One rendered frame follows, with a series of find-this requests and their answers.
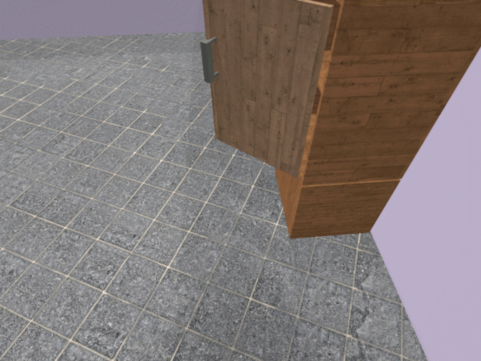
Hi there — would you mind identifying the cupboard door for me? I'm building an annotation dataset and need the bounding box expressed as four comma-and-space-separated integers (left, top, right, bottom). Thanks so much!
202, 0, 334, 178

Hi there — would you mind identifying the handle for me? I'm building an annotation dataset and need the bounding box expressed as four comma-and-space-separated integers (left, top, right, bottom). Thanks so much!
200, 37, 219, 83

